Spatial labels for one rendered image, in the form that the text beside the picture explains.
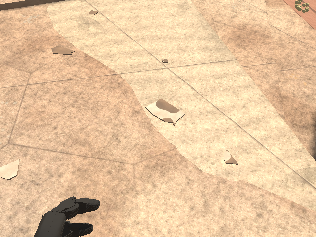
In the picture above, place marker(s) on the robot left hand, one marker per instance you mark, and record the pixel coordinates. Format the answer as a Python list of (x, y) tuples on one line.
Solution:
[(55, 224)]

